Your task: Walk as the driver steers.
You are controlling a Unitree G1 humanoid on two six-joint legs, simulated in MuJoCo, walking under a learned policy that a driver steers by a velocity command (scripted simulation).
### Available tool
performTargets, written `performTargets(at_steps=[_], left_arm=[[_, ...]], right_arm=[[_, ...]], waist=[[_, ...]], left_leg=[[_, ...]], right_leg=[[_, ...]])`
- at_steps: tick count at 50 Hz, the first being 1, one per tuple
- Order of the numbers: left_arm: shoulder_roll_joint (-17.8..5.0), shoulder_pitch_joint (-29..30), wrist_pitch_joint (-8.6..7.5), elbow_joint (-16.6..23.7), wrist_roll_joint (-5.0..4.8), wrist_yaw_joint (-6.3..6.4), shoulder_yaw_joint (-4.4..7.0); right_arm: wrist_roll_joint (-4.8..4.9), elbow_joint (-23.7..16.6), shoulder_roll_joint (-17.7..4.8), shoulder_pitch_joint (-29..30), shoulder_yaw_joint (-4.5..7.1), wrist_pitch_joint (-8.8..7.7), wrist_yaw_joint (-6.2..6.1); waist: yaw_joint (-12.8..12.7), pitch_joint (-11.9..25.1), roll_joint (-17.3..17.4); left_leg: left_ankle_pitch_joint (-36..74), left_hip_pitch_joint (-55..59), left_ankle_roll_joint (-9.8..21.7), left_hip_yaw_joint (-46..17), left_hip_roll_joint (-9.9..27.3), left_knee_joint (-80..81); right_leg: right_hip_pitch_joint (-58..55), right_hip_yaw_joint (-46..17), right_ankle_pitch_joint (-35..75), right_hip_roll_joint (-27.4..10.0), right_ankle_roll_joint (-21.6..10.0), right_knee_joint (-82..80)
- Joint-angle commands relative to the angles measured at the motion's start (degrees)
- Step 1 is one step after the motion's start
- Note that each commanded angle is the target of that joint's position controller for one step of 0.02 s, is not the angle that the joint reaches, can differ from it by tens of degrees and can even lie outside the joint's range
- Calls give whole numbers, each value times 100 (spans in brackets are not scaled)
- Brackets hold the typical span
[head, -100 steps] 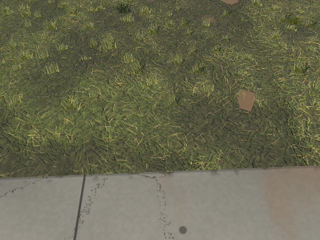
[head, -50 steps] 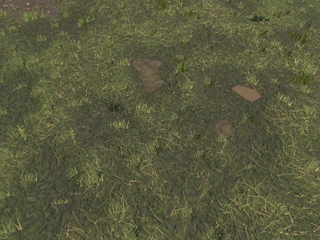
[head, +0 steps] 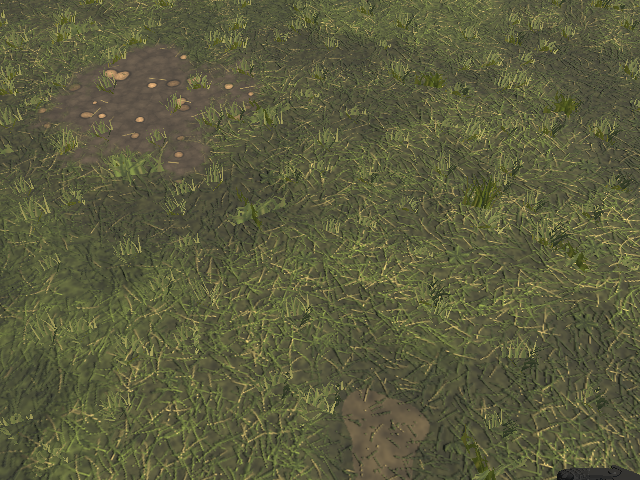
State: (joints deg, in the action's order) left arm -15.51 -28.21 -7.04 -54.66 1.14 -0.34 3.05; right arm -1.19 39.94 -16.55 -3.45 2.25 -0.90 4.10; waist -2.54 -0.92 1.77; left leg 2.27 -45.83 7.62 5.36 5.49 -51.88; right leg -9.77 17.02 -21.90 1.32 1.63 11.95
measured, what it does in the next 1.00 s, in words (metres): walks ahead, turning left: left foot, then right foot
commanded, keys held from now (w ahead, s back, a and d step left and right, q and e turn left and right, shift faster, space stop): w+q+shift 0.08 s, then shift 0.92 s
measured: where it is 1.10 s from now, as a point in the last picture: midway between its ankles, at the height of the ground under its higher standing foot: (303, 450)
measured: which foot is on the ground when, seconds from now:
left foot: up 0.00-0.10, down 0.12-0.54, up 0.56-0.84, down 0.86-1.00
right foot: down 0.00-0.12, up 0.14-0.52, down 0.54-1.00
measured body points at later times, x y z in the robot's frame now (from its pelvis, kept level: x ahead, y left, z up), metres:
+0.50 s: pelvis +0.40 +0.03 +0.00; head +0.43 +0.05 +0.45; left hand +0.56 +0.31 -0.08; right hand +0.54 -0.23 -0.11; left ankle +0.29 +0.04 -0.72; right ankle +0.62 -0.04 -0.70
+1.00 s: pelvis +0.52 +0.06 +0.00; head +0.51 +0.08 +0.45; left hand +0.56 +0.33 -0.12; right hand +0.67 -0.15 -0.12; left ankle +0.48 +0.19 -0.72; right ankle +0.62 -0.02 -0.72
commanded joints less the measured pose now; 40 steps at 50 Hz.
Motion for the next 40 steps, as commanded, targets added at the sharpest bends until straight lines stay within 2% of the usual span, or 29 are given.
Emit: performTargets(at_steps=[1, 3, 4, 5, 6, 7, 8, 9, 10, 11, 12, 13, 15, 16, 18, 20, 22, 24, 26, 27, 28, 29, 30, 31, 32, 34, 35, 37, 40], left_arm=[[-806, 605, -101, 527, -36, 114, 96], [-1222, 595, 99, 630, -5, 218, 209], [-1387, 846, 225, 735, 38, 249, 273], [-1358, 1058, 314, 839, 59, 238, 282], [-1021, 1027, 325, 788, 48, 156, 241], [-185, 509, 276, 1209, 96, 144, 49], [-310, 433, 189, 1610, -94, 163, -35], [-513, 855, 121, 1541, -79, 180, -61], [-531, 972, 115, 1493, -57, 178, -69], [-756, 1260, 2, 1554, -374, 240, 95], [-831, 1175, 50, 1531, -375, 269, 148], [-787, 1059, 136, 1532, -334, 274, 177], [-542, 1471, 182, 1678, -174, 273, 139], [-330, 1757, 177, 1784, -91, 257, 85], [-66, 2008, 145, 1787, -54, 188, -2], [-32, 2491, 86, 1825, -82, 77, -28], [-128, 2864, 31, 1927, -98, -56, -18], [-344, 2867, -32, 1944, -53, -151, 57], [-520, 1971, -122, 1680, 31, -164, 158], [-664, 1179, -171, 1475, 104, -131, 195], [-829, 839, -139, 1488, 289, -94, 155], [-477, 710, -55, 1352, 224, -74, 81], [-513, 1215, 56, 1573, 44, -30, 118], [-434, 1677, 181, 1660, -4, 32, 84], [-282, 2013, 290, 1688, -10, 72, -14], [-287, 2406, 443, 1665, 25, 73, -41], [-312, 2465, 480, 1649, 44, 51, -16], [-352, 2230, 494, 1543, 55, 53, 32], [-369, 2082, 553, 1446, -23, 98, 54]], right_arm=[[-2, -299, -145, 159, -30, -77, 84], [53, -82, -426, -644, 80, -91, 7], [68, 162, -636, -1618, 191, -86, -57], [2, 561, -852, -2793, 333, -107, -159], [-24, 698, -993, -2797, 453, -86, -316], [-122, 548, -1623, -2187, 542, -67, -332], [-97, 256, -1804, -2172, 641, -41, -349], [-49, 215, -1433, -1925, 569, -64, -422], [-7, 292, -1078, -1615, 457, -81, -469], [244, -36, -595, -1095, 318, -340, -292], [263, -31, -620, -792, 294, -463, -237], [220, -14, -621, -657, 285, -493, -246], [266, 135, -520, -794, 273, -502, -350], [231, 200, -572, -935, 288, -473, -431], [211, 240, -598, -1083, 311, -347, -594], [255, 363, -540, -1498, 301, -195, -713], [227, 438, -491, -1719, 288, -93, -774], [146, 409, -428, -1661, 285, -72, -774], [115, 277, -430, -1251, 289, -92, -743], [65, 126, -360, -941, 264, -120, -690], [20, 147, -71, -1683, 188, -146, -630], [210, 434, -223, -2546, 161, -157, -476], [319, 401, -692, -2010, 253, -96, -419], [303, 226, -714, -1335, 265, 9, -438], [206, 167, -588, -988, 248, 130, -487], [160, 210, -266, -1219, 206, 327, -537], [159, 282, -80, -1376, 154, 343, -564], [111, 357, 68, -1345, 89, 288, -621], [121, 484, -86, -1326, 120, 270, -638]], waist=[[520, -615, -417], [995, 19, -757], [1501, 492, -896], [1935, 954, -689], [1709, 693, -1], [628, 652, 1333], [728, 2191, 904], [694, 1551, -160], [379, 689, -606], [342, 751, -1013], [31, 553, -1055], [-151, 364, -754], [-77, 75, -551], [25, 81, -386], [217, 378, -172], [587, 610, -33], [765, 611, 178], [686, 559, 347], [107, 767, 370], [-274, 1197, 253], [-138, 2088, -1171], [12, 3125, -1499], [-158, 2506, -851], [-69, 1831, -326], [89, 1174, 98], [513, 535, -363], [552, 477, -656], [426, 786, -876], [393, 1100, -935]], left_leg=[[473, 1430, 268, 601, -518, 899], [-177, 2298, 405, 790, -970, 922], [-621, 3281, 527, 659, -1131, 832], [-761, 4546, 688, 234, -1206, 1284], [-710, 5216, 793, -549, -855, 1847], [3027, 6126, 1181, -2576, 442, 1358], [2207, 7059, 2018, -4423, 1221, 2514], [1562, 6351, 1805, -4341, 1195, 3106], [1765, 5186, 1543, -3640, 1054, 3186], [1481, 4453, 1396, -3767, 962, 3362], [1860, 3782, 1163, -3220, 800, 3340], [2049, 3256, 1027, -2737, 635, 3397], [2854, 2616, 666, -1832, 61, 3419], [3405, 2555, 515, -1480, -212, 3371], [3403, 2790, 192, -941, -605, 3189], [2926, 3418, -55, -901, -609, 3032], [2391, 3827, -152, -1102, -415, 2889], [2268, 4024, -186, -1375, -227, 2502], [2905, 4116, -372, -1376, -280, 1469], [2187, 3627, -564, -1256, -557, 306], [-2593, 2058, -1052, -1187, -1250, -2166], [-4388, 1468, -1087, -2128, -1380, -2929], [-4047, 1085, -1087, -2133, -1104, -3239], [-3616, 882, -1086, -1756, -886, -3107], [-3390, 975, -1088, -1444, -708, -2743], [-3121, 1851, -1070, -1036, -485, -1496], [-3124, 2272, -1089, -813, -511, -819], [-3008, 2642, -1109, -731, -459, 116], [-1955, 3156, -972, -725, -404, 1145]], right_leg=[[1070, 175, 6134, -1292, -282, -297], [499, 144, 8196, -1453, -240, 1043], [648, 45, 8575, -1581, -326, 2274], [1145, -151, 7840, -1576, -414, 3978], [2243, -204, 3430, -796, -268, 6073], [4295, -706, -1159, 22, -6, 8343], [5135, -1856, -806, 30, -12, 8817], [5402, -1964, -210, -243, -44, 8428], [5181, -1862, 59, -490, -58, 7882], [4802, -2333, -140, -482, -21, 7822], [4466, -2387, -8, -751, 3, 7301], [4265, -2320, 46, -891, 38, 6882], [4097, -1972, 268, -875, 45, 5566], [4075, -1727, 620, -690, 61, 5046], [3832, -1497, 1744, -387, 70, 3692], [3793, -1403, 2903, -116, 106, 2551], [3786, -1425, 3423, 8, 52, 1940], [3642, -1475, 3245, 91, -131, 1677], [2872, -1372, 3571, 175, -409, 1174], [1695, -1838, 5329, -342, -693, 1221], [-215, -3597, 8302, -2081, -1943, 1951], [-987, -5096, 7571, -2812, -2756, 1835], [-403, -4847, 6025, -2542, -2534, 1553], [431, -4417, 4414, -2236, -2197, 1304], [1518, -4084, 3221, -1949, -1962, 922], [3144, -3368, 1722, -1279, -1475, 392], [3534, -2943, 1824, -989, -1362, 293], [3286, -2718, 2185, -934, -1416, 365], [3091, -2888, 830, -1112, -1380, 396]])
